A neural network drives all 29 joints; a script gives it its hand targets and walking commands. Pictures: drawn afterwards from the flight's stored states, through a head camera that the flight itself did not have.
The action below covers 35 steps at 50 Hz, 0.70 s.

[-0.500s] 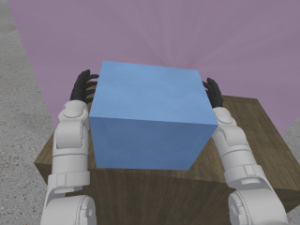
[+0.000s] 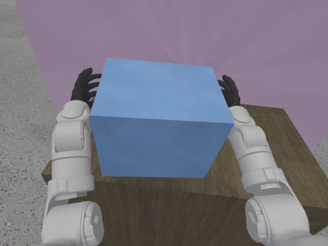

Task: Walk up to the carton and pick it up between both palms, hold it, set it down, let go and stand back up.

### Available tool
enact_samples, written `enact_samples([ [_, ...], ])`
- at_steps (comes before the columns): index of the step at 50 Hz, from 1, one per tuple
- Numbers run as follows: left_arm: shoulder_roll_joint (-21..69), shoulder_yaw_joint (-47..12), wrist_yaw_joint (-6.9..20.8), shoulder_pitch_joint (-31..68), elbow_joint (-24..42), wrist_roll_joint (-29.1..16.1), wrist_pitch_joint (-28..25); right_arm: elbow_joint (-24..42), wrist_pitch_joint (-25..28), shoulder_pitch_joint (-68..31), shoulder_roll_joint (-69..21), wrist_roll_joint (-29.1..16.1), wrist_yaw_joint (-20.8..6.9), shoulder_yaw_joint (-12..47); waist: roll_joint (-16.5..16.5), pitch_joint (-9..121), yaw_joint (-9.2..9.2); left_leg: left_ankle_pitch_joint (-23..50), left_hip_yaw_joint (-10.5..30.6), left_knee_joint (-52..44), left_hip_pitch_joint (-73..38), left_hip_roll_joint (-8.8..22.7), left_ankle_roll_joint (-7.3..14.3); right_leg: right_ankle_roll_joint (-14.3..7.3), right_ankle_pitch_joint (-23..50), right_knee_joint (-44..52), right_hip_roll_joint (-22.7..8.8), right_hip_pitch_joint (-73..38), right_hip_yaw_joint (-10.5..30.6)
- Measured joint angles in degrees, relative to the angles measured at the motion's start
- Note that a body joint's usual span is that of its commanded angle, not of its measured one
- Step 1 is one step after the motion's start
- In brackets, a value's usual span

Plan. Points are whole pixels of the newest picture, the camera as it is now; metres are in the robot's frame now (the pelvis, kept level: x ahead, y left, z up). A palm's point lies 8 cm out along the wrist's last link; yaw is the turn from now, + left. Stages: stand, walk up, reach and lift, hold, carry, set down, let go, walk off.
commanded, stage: hold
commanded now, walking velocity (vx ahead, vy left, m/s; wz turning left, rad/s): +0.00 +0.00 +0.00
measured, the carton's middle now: (158, 120) +0.37 +0.01 +0.17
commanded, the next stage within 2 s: none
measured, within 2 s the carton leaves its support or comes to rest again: neither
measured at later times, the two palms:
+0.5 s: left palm (82, 101) +0.37 +0.18 +0.22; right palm (232, 106) +0.37 -0.17 +0.21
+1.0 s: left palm (76, 100) +0.37 +0.19 +0.22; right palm (228, 102) +0.37 -0.16 +0.22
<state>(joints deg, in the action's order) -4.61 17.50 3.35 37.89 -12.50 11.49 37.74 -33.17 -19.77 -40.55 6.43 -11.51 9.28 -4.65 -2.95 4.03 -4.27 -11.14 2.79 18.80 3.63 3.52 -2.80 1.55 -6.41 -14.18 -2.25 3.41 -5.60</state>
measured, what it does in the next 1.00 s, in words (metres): stands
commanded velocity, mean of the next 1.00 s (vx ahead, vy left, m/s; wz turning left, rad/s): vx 0.00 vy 0.00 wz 0.00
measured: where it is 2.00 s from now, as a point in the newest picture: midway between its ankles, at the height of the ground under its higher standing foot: outside the picture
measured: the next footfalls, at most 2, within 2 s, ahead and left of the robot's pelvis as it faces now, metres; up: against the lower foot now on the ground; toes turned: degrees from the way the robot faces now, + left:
none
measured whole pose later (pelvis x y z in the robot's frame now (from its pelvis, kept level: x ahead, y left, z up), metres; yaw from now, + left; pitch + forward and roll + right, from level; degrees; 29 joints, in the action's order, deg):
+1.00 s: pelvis +0.01 +0.00 +0.00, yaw +0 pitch -4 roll -1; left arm -4.5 17.9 4.2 36.5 -7.9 11.9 42.0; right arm -29.7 -24.4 -40.6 7.0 -14.5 10.5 -3.4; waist -2.4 5.1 -4.3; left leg -12.5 2.6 19.7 3.1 3.5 -2.8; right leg 1.8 -7.3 -14.5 -2.3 2.7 -5.3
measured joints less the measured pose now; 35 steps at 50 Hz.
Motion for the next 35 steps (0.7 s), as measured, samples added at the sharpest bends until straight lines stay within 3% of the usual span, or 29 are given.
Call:
enact_samples([
  [17,0.5,-0.3,0.3,-1.1,3.7,1.2,3.4,1.1,-1.9,0.1,0.6,-2.3,0.0,0.8,-0.1,0.2,-0.18,-1.2,-0.6,1.1,-0.9,-0.1,0.1,0.3,-0.2,0.2,0.0,-1.3,0.6],
  [35,1.0,0.6,0.3,-1.2,4.3,0.7,3.5,3.4,-3.9,0.1,1.3,-2.7,0.7,1.6,1.1,0.1,-0.10,-0.9,-0.3,0.4,-0.8,0.4,-0.2,0.0,-0.7,-0.1,0.4,-0.7,0.3],
])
